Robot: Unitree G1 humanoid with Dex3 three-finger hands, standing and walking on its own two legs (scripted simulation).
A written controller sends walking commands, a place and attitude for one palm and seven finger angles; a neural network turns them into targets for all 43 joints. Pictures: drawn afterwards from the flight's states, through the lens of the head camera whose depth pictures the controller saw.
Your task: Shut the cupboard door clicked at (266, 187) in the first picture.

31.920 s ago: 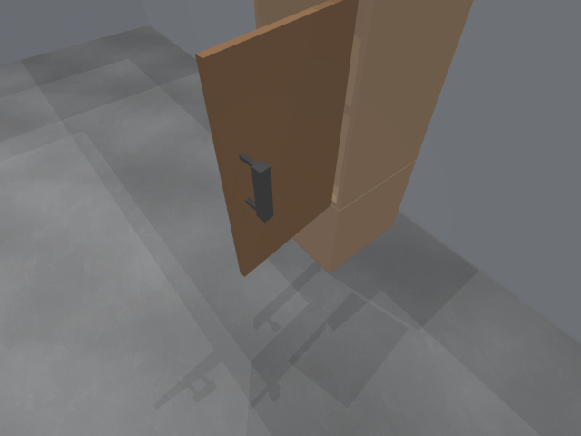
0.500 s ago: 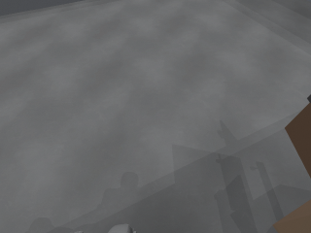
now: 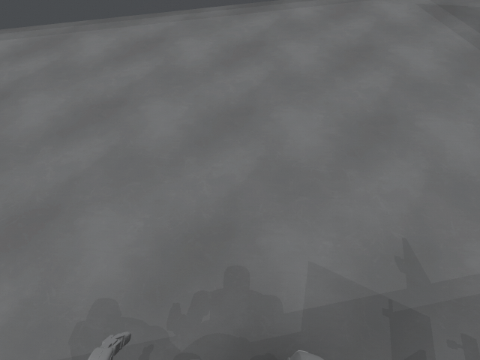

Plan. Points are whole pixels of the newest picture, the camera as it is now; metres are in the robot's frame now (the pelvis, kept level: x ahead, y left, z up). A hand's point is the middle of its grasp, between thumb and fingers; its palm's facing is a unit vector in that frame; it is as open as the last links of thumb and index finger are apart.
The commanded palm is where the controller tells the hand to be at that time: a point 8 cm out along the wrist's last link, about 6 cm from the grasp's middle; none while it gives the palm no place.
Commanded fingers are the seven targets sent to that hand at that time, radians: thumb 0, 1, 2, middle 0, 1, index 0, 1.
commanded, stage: walk to a spot facing it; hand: left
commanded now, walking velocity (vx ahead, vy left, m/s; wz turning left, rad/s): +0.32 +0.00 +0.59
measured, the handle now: out of the picture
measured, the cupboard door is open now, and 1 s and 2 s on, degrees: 66 66 66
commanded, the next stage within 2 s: turn to face it in 0.50 s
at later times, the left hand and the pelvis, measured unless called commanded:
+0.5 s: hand out of the picture +0.09 +0.27 -0.17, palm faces +0.33 -0.92 -0.20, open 7.4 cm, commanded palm none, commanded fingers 0.00 0.90 0.90 -0.20 -0.30 -0.20 -0.30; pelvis +0.16 +0.07 +0.00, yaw +17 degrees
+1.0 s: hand (135, 246) +0.37 +0.27 -0.15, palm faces +0.18 -0.96 -0.21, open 7.3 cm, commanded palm none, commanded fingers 0.00 0.90 0.90 -0.20 -0.30 -0.20 -0.30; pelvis +0.32 +0.08 +0.01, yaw +9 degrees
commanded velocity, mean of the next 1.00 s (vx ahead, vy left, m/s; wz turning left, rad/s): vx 0.17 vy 0.00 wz -0.03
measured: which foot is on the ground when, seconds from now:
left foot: up 0.00-0.36, down 0.38-0.84, up 0.86-1.00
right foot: down 0.00-0.38, up 0.40-0.82, down 0.84-1.00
